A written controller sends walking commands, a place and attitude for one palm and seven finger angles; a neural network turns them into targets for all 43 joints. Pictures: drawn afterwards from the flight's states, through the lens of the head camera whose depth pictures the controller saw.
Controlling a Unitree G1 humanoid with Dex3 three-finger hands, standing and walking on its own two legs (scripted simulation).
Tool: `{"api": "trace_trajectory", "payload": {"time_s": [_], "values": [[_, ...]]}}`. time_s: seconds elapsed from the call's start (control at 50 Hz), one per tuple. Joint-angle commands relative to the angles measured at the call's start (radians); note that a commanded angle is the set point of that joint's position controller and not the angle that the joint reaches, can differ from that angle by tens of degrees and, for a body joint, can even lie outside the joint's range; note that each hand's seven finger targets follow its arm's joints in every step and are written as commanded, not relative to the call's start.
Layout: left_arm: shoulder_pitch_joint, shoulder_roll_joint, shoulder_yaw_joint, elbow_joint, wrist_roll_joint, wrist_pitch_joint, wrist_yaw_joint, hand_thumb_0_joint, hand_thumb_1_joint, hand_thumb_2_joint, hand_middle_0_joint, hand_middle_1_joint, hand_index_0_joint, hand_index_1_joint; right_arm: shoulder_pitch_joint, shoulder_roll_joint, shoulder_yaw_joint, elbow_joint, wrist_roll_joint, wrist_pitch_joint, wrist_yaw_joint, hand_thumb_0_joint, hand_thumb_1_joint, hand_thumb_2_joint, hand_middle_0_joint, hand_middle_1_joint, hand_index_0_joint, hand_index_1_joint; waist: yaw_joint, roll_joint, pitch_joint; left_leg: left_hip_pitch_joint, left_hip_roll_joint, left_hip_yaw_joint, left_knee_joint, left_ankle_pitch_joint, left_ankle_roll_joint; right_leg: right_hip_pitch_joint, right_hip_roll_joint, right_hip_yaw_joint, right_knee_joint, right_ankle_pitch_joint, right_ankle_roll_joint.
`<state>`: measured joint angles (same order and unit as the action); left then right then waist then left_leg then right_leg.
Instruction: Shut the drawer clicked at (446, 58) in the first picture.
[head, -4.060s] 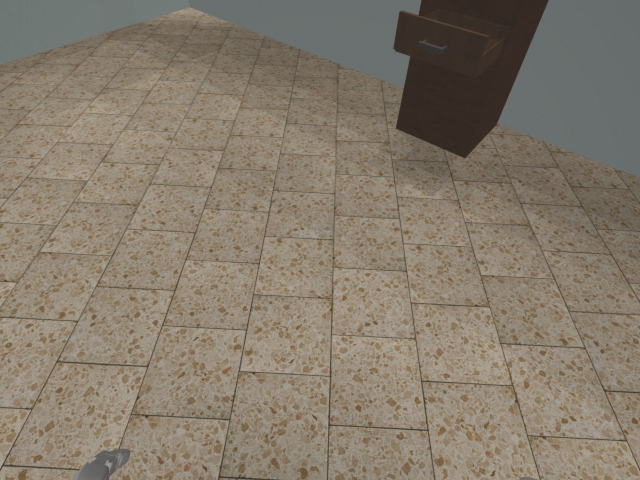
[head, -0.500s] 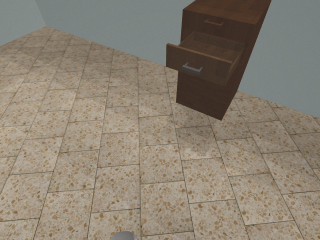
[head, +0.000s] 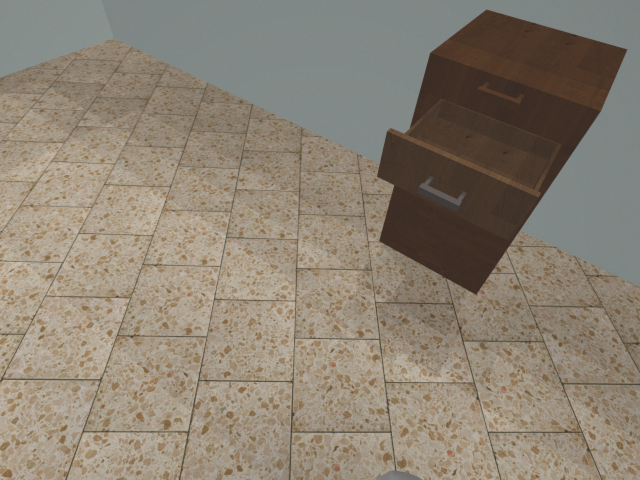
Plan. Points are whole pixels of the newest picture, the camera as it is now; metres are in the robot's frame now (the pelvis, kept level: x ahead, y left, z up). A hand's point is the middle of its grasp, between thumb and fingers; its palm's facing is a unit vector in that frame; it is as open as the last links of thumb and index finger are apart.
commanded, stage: walk to a spot facing it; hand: left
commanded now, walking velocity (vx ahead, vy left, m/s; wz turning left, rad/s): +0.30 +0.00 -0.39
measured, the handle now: (442, 192) +0.80 -0.25 -0.17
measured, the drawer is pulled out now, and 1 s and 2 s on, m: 0.24 0.24 0.24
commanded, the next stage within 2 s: turn to face it in 0.14 s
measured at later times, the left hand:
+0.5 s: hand (268, 384) +0.29 +0.10 -0.17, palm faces -0.18 -0.96 -0.22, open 7.3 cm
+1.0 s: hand (243, 347) +0.35 +0.16 -0.17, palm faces -0.35 -0.91 -0.21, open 7.3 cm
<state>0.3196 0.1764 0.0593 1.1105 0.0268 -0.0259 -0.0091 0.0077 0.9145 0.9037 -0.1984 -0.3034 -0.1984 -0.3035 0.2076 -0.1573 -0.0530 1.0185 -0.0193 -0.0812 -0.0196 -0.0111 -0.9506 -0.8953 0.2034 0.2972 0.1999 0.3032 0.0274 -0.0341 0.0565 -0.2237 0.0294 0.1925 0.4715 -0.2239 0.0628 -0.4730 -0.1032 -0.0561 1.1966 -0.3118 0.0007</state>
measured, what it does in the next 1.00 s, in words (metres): walks ahead, turning right: right foot, then left foot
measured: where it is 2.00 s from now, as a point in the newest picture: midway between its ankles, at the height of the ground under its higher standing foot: (372, 444)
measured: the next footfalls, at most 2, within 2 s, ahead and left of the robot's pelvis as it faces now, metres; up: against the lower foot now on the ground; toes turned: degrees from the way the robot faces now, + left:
right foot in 0.34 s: +0.24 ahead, -0.16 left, +0.00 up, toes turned -17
left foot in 0.76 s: +0.29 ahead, +0.07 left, +0.00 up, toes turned -15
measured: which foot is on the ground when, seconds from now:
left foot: down 0.00-0.34, up 0.36-0.74, down 0.76-1.00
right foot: up 0.00-0.32, down 0.34-0.78, up 0.80-1.00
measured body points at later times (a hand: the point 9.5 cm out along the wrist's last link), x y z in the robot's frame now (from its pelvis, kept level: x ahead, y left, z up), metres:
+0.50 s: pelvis +0.16 -0.06 -0.01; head +0.20 -0.08 +0.44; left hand +0.30 +0.15 -0.15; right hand +0.12 -0.29 -0.17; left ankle +0.14 +0.08 -0.65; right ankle +0.21 -0.15 -0.74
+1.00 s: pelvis +0.21 -0.01 +0.00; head +0.25 +0.00 +0.45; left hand +0.37 +0.21 -0.16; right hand +0.17 -0.26 -0.13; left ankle +0.25 +0.08 -0.74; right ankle +0.12 -0.13 -0.65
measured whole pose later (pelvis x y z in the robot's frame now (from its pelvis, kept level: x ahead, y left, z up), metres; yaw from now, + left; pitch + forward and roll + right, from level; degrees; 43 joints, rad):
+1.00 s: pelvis +0.21 -0.01 +0.00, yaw -26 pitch +0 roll -1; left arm 0.21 0.26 0.10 0.96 0.02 0.07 -0.01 0.01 0.91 0.90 -0.20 -0.30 -0.20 -0.30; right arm 0.21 -0.15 -0.02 0.93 -0.03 0.01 -0.03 0.01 -0.91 -0.90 0.20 0.30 0.20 0.30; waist 0.02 -0.05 0.05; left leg -0.22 0.08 0.18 0.47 -0.25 0.02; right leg -0.50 -0.02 0.02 1.13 -0.37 0.06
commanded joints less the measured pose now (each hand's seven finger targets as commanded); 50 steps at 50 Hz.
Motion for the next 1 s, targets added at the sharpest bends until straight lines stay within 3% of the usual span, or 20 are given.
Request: {"api": "trace_trajectory", "payload": {"time_s": [0.0,0.1,0.22,0.26,0.28,0.3,0.32,0.34,0.4,0.46,0.64,0.7,0.72,0.74,0.76,0.78,0.8,0.82,0.88,0.98], "values": [[0.040,0.001,0.008,-0.060,0.005,0.016,-0.002,0.000,0.900,0.900,-0.200,-0.300,-0.200,-0.300,0.118,-0.096,-0.009,0.009,0.000,-0.012,-0.003,0.000,-0.900,-0.900,0.200,0.300,0.200,0.300,-0.008,0.111,0.022,0.025,0.283,-0.167,-0.324,0.096,0.075,-0.112,-0.046,0.041,-0.048,0.099,0.015],[-0.088,0.015,0.011,-0.119,0.001,0.024,-0.013,0.000,0.900,0.900,-0.200,-0.300,-0.200,-0.300,0.153,-0.120,-0.013,0.031,-0.001,-0.010,-0.002,0.000,-0.900,-0.900,0.200,0.300,0.200,0.300,-0.023,0.128,0.064,0.106,0.291,-0.084,-0.324,0.152,0.081,-0.151,-0.055,0.014,-0.284,0.146,0.018],[-0.205,0.022,0.008,-0.175,0.001,0.009,-0.014,0.000,0.900,0.900,-0.200,-0.300,-0.200,-0.300,0.213,-0.137,-0.019,0.059,-0.011,0.006,-0.003,0.000,-0.900,-0.900,0.200,0.300,0.200,0.300,-0.063,0.127,0.070,0.181,0.310,-0.021,-0.186,0.397,0.057,-0.038,0.011,-0.062,-0.527,0.096,-0.018],[-0.092,0.048,0.015,-0.154,0.004,0.000,-0.013,0.000,0.900,0.900,-0.200,-0.300,-0.200,-0.300,0.181,-0.159,-0.022,0.045,-0.005,0.013,-0.006,0.000,-0.900,-0.900,0.200,0.300,0.200,0.300,-0.004,0.118,-0.004,0.185,0.298,0.034,0.002,0.577,0.028,0.134,0.061,-0.099,-0.605,0.120,-0.033],[0.031,0.082,0.023,-0.116,0.006,-0.009,-0.012,0.000,0.900,0.900,-0.200,-0.300,-0.200,-0.300,0.157,-0.170,-0.024,0.036,0.001,0.015,-0.003,0.000,-0.900,-0.900,0.200,0.300,0.200,0.300,0.055,0.094,-0.076,0.145,0.259,0.074,0.172,0.563,-0.011,0.294,0.078,-0.113,-0.679,0.212,-0.039],[0.127,0.173,0.044,-0.088,0.010,-0.023,-0.003,0.000,0.900,0.900,-0.200,-0.300,-0.200,-0.300,0.171,-0.141,-0.020,0.019,0.012,0.018,0.006,0.000,-0.900,-0.900,0.200,0.300,0.200,0.300,0.087,-0.069,-0.172,-0.055,0.202,0.104,0.424,0.318,-0.061,0.530,-0.064,0.042,-0.688,0.454,-0.091],[0.190,0.288,0.067,-0.085,-0.004,-0.029,0.010,0.000,0.900,0.900,-0.200,-0.300,-0.200,-0.300,0.189,-0.079,-0.009,-0.018,0.017,0.021,0.005,0.000,-0.900,-0.900,0.200,0.300,0.200,0.300,0.085,-0.300,-0.249,-0.325,0.033,0.063,0.768,-0.383,-0.128,0.678,-0.345,0.469,-0.746,0.884,-0.246],[0.171,0.290,0.067,-0.094,-0.026,-0.019,0.021,0.000,0.900,0.900,-0.200,-0.300,-0.200,-0.300,0.145,-0.108,-0.013,-0.033,0.019,0.032,-0.011,0.000,-0.900,-0.900,0.200,0.300,0.200,0.300,0.083,-0.186,-0.265,-0.336,0.059,-0.114,0.849,-0.418,-0.117,0.631,-0.361,0.451,-0.797,0.897,-0.306],[-0.044,0.192,0.047,-0.158,-0.023,-0.005,0.029,0.000,0.900,0.900,-0.200,-0.300,-0.200,-0.300,0.060,-0.095,-0.014,-0.040,0.007,0.062,-0.005,0.000,-0.900,-0.900,0.200,0.300,0.200,0.300,0.007,-0.052,-0.104,-0.330,0.135,-0.163,0.815,-0.221,-0.128,0.323,-0.236,0.305,-0.880,0.531,-0.226],[-0.129,0.170,0.043,-0.184,-0.010,-0.004,0.034,0.000,0.900,0.900,-0.200,-0.300,-0.200,-0.300,0.112,-0.075,-0.014,-0.029,-0.001,0.091,-0.007,0.000,-0.900,-0.900,0.200,0.300,0.200,0.300,-0.054,-0.025,-0.106,-0.253,0.121,-0.152,0.683,-0.169,-0.148,0.201,-0.168,0.209,-0.882,0.542,-0.191],[-0.121,0.201,0.061,-0.205,0.001,0.028,0.022,0.000,0.900,0.900,-0.200,-0.300,-0.200,-0.300,-0.005,-0.097,-0.012,-0.120,0.008,0.089,-0.008,0.000,-0.900,-0.900,0.200,0.300,0.200,0.300,-0.018,-0.105,-0.130,-0.161,0.040,-0.134,0.316,-0.176,-0.149,0.214,-0.115,0.315,-0.845,0.384,-0.191],[-0.147,0.206,0.062,-0.219,-0.008,0.042,0.019,0.000,0.900,0.900,-0.200,-0.300,-0.200,-0.300,0.039,-0.111,-0.014,-0.119,0.013,0.080,-0.017,0.000,-0.900,-0.900,0.200,0.300,0.200,0.300,-0.046,-0.108,-0.128,-0.006,0.017,-0.125,0.098,-0.067,-0.136,0.161,-0.084,0.331,-0.792,0.349,-0.144],[-0.156,0.180,0.057,-0.227,-0.013,0.047,0.019,0.000,0.900,0.900,-0.200,-0.300,-0.200,-0.300,0.078,-0.132,-0.018,-0.107,0.013,0.071,-0.020,0.000,-0.900,-0.900,0.200,0.300,0.200,0.300,-0.064,-0.046,-0.140,0.119,0.051,-0.140,-0.043,0.013,-0.129,0.101,-0.037,0.291,-0.726,0.296,-0.099],[-0.136,0.126,0.047,-0.249,-0.023,0.052,0.014,0.000,0.900,0.900,-0.200,-0.300,-0.200,-0.300,0.094,-0.209,-0.027,-0.114,0.004,0.061,-0.023,0.000,-0.900,-0.900,0.200,0.300,0.200,0.300,-0.067,0.184,-0.152,0.209,0.243,-0.341,-0.165,0.057,-0.068,-0.033,0.084,0.200,-0.573,0.068,-0.036],[-0.137,0.103,0.042,-0.267,-0.019,0.052,0.007,0.000,0.900,0.900,-0.200,-0.300,-0.200,-0.300,0.078,-0.283,-0.040,-0.139,-0.003,0.069,-0.020,0.000,-0.900,-0.900,0.200,0.300,0.200,0.300,-0.064,0.378,-0.101,0.161,0.449,-0.525,-0.227,0.197,0.035,-0.142,0.158,0.057,-0.326,-0.266,0.023],[-0.153,0.141,0.050,-0.261,-0.008,0.059,0.007,0.000,0.900,0.900,-0.200,-0.300,-0.200,-0.300,0.045,-0.272,-0.035,-0.156,-0.010,0.079,-0.019,0.000,-0.900,-0.900,0.200,0.300,0.200,0.300,-0.066,0.252,-0.060,0.031,0.473,-0.504,-0.222,0.172,0.095,-0.094,0.105,0.114,-0.161,-0.258,0.025],[-0.113,0.150,0.061,-0.232,0.002,0.072,0.006,0.000,0.900,0.900,-0.200,-0.300,-0.200,-0.300,-0.025,-0.208,-0.019,-0.162,-0.008,0.074,-0.023,0.000,-0.900,-0.900,0.200,0.300,0.200,0.300,-0.022,0.227,-0.031,-0.030,0.392,-0.396,-0.250,0.109,0.059,-0.083,0.096,0.131,-0.087,-0.177,0.036],[-0.095,0.150,0.065,-0.225,0.004,0.072,-0.001,0.000,0.900,0.900,-0.200,-0.300,-0.200,-0.300,-0.065,-0.194,-0.011,-0.179,-0.006,0.069,-0.026,0.000,-0.900,-0.900,0.200,0.300,0.200,0.300,-0.002,0.211,-0.015,-0.037,0.351,-0.356,-0.229,0.144,0.046,-0.092,0.094,0.107,-0.032,-0.146,0.037],[-0.064,0.124,0.055,-0.206,-0.001,0.076,-0.003,0.000,0.900,0.900,-0.200,-0.300,-0.200,-0.300,-0.044,-0.172,-0.005,-0.171,-0.006,0.064,-0.026,0.000,-0.900,-0.900,0.200,0.300,0.200,0.300,-0.001,0.182,-0.043,0.030,0.257,-0.184,-0.182,0.308,0.027,-0.089,0.085,0.084,0.021,-0.047,0.057],[-0.117,0.097,0.036,-0.220,-0.008,0.079,0.003,0.000,0.900,0.900,-0.200,-0.300,-0.200,-0.300,0.068,-0.177,-0.016,-0.117,-0.004,0.063,-0.023,0.000,-0.900,-0.900,0.200,0.300,0.200,0.300,-0.046,0.198,-0.087,0.161,0.293,-0.163,-0.140,0.472,0.070,-0.061,0.060,0.041,-0.152,-0.105,0.068]]}}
